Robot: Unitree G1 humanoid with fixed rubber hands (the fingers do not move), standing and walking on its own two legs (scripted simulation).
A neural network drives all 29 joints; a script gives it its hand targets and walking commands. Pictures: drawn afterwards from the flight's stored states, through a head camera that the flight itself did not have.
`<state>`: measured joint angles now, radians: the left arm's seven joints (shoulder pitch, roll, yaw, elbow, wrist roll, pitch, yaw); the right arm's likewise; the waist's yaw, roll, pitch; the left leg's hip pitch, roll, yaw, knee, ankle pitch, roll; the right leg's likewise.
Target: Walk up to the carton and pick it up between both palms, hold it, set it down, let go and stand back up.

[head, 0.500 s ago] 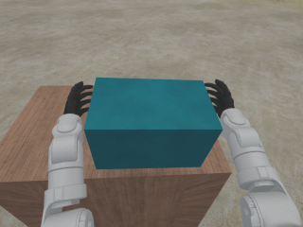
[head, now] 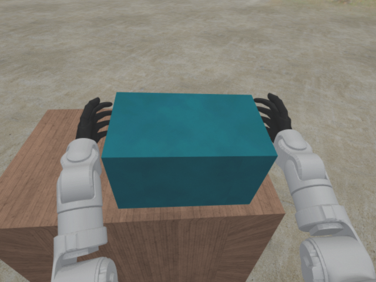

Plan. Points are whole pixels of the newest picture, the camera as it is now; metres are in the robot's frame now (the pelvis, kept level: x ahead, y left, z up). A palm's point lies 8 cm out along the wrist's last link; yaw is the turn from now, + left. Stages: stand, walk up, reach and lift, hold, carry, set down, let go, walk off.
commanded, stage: hold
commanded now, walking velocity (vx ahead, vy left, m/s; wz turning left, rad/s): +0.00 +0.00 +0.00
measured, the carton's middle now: (186, 150) +0.36 +0.01 +0.13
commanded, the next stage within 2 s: none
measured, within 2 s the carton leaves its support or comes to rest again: neither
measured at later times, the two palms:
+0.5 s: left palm (81, 134) +0.34 +0.21 +0.20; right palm (276, 123) +0.35 -0.18 +0.20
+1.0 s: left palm (81, 133) +0.34 +0.21 +0.20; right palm (277, 122) +0.35 -0.18 +0.20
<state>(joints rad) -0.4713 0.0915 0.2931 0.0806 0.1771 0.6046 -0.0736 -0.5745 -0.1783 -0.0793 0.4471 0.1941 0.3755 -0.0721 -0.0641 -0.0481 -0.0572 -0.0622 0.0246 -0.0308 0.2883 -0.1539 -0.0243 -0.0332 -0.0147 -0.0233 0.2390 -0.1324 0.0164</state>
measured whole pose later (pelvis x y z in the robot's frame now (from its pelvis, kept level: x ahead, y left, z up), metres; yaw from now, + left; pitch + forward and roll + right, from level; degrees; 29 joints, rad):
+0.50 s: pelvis +0.00 +0.00 +0.00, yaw +0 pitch -4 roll -1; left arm -0.51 0.10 0.31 0.06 0.20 0.68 -0.09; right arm -0.63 -0.19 -0.07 0.47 0.21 0.42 -0.08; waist -0.07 -0.05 -0.07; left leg -0.06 0.02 -0.03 0.28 -0.15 -0.02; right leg -0.03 -0.02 -0.02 0.23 -0.13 0.02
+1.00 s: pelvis +0.00 +0.00 +0.00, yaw +0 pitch -5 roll -1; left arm -0.49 0.09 0.32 0.01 0.19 0.70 -0.10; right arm -0.62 -0.19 -0.06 0.41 0.22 0.45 -0.09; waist -0.07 -0.05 -0.06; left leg -0.05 0.02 -0.04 0.29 -0.15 -0.02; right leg -0.01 -0.01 -0.02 0.23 -0.13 0.02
